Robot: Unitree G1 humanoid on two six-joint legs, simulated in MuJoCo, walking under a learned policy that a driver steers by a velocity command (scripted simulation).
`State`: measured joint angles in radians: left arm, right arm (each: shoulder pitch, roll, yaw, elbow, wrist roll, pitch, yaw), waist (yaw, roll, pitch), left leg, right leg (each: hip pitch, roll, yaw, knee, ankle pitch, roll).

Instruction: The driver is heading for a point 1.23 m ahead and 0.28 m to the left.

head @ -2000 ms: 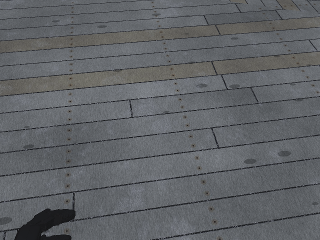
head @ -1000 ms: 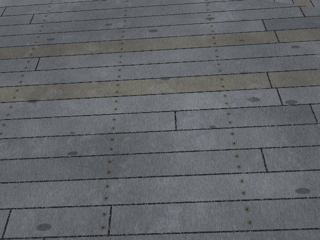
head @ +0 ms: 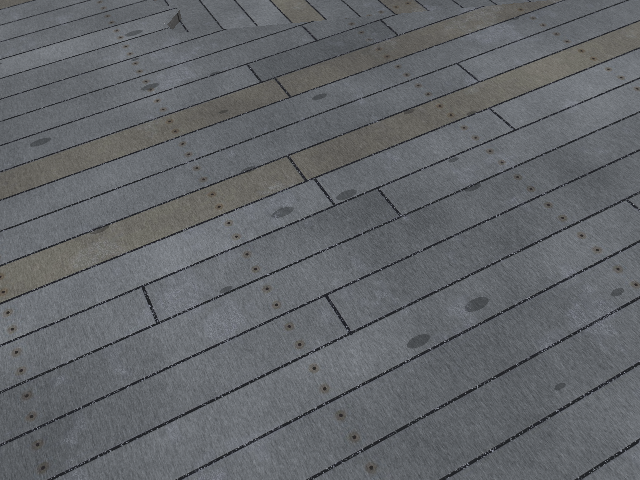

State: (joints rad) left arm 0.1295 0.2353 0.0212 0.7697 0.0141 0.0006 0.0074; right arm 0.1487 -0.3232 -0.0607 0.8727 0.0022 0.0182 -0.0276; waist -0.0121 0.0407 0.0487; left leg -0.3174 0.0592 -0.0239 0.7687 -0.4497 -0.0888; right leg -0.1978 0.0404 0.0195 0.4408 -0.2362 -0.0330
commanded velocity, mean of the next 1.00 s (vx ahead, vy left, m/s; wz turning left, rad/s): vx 0.03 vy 0.00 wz -0.02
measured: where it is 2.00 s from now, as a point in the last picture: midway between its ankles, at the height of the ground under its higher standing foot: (335, 458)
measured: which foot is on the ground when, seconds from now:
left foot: up 0.00-0.08, down 0.10-1.00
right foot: down 0.00-1.00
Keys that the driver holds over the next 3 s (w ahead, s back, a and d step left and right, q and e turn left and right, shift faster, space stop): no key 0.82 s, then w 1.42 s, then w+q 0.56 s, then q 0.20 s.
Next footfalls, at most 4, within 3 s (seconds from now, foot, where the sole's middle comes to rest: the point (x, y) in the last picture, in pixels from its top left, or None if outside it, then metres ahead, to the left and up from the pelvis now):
0.10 left None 0.03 0.15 -0.78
1.50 left None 0.42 0.15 -0.78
2.08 right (381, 370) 0.73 -0.08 -0.78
2.62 left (272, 273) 1.01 0.18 -0.78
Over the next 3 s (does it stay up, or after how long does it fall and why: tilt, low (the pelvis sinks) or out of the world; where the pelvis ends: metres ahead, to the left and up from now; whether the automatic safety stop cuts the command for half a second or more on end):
stays up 1.05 0.11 0.00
